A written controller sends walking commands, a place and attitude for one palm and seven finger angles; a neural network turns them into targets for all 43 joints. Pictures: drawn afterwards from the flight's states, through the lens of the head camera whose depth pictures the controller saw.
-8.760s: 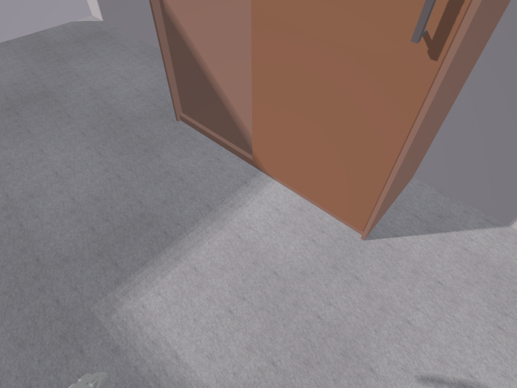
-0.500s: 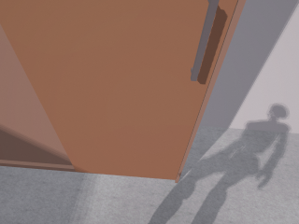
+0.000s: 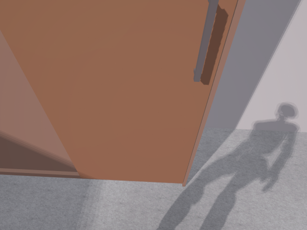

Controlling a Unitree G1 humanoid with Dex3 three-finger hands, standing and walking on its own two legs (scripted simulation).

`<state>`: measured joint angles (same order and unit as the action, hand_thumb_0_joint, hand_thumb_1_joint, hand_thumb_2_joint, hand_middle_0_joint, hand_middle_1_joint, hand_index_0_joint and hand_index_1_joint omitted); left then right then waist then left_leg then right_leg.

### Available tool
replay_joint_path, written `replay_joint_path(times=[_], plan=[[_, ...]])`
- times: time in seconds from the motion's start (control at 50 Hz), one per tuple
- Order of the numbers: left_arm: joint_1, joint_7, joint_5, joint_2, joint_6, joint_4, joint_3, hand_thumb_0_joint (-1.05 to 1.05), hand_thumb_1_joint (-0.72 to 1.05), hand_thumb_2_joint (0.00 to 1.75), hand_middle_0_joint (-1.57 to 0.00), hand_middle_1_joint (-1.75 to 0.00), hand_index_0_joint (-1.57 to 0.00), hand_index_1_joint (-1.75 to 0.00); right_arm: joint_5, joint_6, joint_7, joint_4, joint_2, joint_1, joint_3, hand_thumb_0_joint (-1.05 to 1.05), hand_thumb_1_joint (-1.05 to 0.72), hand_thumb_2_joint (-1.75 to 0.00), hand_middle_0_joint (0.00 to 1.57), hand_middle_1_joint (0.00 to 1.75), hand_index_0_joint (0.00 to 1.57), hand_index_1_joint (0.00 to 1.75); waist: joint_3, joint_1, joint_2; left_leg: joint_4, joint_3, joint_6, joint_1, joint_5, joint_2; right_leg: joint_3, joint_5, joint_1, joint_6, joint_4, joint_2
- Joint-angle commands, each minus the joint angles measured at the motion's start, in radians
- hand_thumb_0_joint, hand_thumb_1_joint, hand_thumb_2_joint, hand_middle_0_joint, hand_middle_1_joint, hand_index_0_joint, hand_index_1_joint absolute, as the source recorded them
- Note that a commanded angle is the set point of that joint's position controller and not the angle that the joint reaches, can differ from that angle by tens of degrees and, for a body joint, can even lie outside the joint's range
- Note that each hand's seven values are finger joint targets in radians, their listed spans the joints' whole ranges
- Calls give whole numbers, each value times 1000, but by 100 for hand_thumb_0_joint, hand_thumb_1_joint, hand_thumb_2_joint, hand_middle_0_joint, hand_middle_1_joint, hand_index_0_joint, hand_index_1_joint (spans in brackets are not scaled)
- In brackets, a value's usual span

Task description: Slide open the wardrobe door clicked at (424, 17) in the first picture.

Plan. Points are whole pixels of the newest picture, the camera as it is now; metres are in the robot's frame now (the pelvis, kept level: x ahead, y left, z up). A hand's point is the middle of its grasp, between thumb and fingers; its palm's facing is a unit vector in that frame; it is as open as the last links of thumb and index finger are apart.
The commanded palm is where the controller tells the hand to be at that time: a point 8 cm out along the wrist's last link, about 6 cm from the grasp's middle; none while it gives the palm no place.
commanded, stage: look again from close up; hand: right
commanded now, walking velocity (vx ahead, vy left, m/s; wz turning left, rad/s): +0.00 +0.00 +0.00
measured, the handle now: (203, 42) +0.56 -0.10 +0.25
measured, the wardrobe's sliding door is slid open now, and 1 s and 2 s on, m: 0.00 0.00 0.00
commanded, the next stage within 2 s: raise the hand with hooked fingers in 1.40 s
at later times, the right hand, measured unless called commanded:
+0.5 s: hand out of the picture +0.04 -0.17 -0.17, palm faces +0.04 +0.98 -0.21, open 7.4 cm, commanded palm none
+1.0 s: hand out of the picture +0.12 -0.18 -0.16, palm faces +0.01 +0.97 -0.25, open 7.4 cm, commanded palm none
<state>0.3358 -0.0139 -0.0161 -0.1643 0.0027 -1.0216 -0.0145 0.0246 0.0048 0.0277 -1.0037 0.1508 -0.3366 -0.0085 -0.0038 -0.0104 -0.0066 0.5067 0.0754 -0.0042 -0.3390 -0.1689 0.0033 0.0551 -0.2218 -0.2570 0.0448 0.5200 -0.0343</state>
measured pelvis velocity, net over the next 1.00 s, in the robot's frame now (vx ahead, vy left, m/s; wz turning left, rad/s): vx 0.06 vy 0.02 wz -0.02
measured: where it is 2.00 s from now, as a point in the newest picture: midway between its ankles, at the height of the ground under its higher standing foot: outside the picture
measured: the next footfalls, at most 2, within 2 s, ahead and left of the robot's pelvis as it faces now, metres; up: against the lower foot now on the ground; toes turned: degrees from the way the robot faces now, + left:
none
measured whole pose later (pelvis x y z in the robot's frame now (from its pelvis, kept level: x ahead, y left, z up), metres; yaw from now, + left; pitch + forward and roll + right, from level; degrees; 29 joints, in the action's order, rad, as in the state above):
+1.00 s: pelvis +0.06 +0.02 +0.01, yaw -1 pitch -2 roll +0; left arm 0.22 -0.01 -0.01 -0.22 -0.03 -1.07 0.00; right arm 0.01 -0.02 0.02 -1.03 0.23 -0.21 0.00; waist 0.04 -0.01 -0.01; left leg 0.43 0.05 0.01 -0.23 -0.18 0.02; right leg 0.02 -0.25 -0.14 0.01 0.41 -0.01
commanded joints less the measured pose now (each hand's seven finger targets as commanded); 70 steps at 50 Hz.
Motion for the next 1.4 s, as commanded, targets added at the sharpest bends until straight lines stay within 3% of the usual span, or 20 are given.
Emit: replay_joint_path(times=[0.0, 0.12, 0.22, 0.38, 0.54, 0.72, 1.06, 1.38], plan=[[28, -7, -2, -116, -21, 51, -26, 0, 90, 90, -20, -30, -20, -30, -1, -16, 4, 54, 112, -33, -26, 0, -90, -90, 20, 30, 20, 30, 103, 0, 7, -118, 98, 46, 14, -242, -57, -180, -316, -127, 0, -213, 117], [23, -6, 0, -121, -23, 49, -25, 0, 90, 90, -20, -30, -20, -30, -1, -20, 4, 52, 118, -34, -25, 0, -90, -90, 20, 30, 20, 30, 96, 4, -2, -122, 93, 43, 36, -204, -60, -180, -290, -121, 1, -213, 120], [35, -5, -1, -123, -19, 45, -25, 0, 90, 90, -20, -30, -20, -30, -2, -18, 4, 56, 127, -24, -27, 0, -90, -90, 20, 30, 20, 30, 107, -3, -30, -148, 109, 43, 7, -266, -67, -172, -294, -110, 0, -195, 110], [30, -7, 0, -132, -27, 32, -23, 0, 90, 90, -20, -30, -20, -30, -6, -23, 3, 50, 140, -13, -27, 0, -90, -90, 20, 30, 20, 30, 91, -1, 7, -150, 106, 44, 37, -218, -72, -174, -254, -93, -2, -206, 114], [11, -10, 6, -146, -42, 16, -16, 0, 90, 90, -20, -30, -20, -30, -11, -36, 6, 34, 153, 9, -20, 0, -90, -90, 20, 30, 20, 30, 49, 2, 10, -131, 89, 47, 113, -20, -80, -157, -74, -32, -7, -201, 125], [-24, -11, 7, -163, -45, -6, -13, 0, 90, 90, -20, -30, -20, -30, -13, -39, 8, 22, 175, 47, -15, 0, -90, -90, 20, 30, 20, 30, 27, 4, 11, -120, 75, 45, 156, 98, -88, -134, 52, 29, -16, -189, 131], [-111, -8, 4, -238, -47, -17, -19, 0, 90, 90, -20, -30, -20, -30, -16, -47, 2, 29, 259, 142, -25, 0, -90, -90, 20, 30, 20, 30, 4, 2, -2, -140, 83, 50, 198, 161, -100, -130, 102, 87, -19, -200, 134], [-150, -2, 2, -288, -43, -31, -10, 0, 90, 90, -20, -30, -20, -30, -16, -39, -8, 14, 305, 192, -21, 0, -90, -90, 20, 30, 20, 30, 36, 5, 6, -192, 88, 45, 186, 25, -96, -144, 14, 77, -23, -250, 141]])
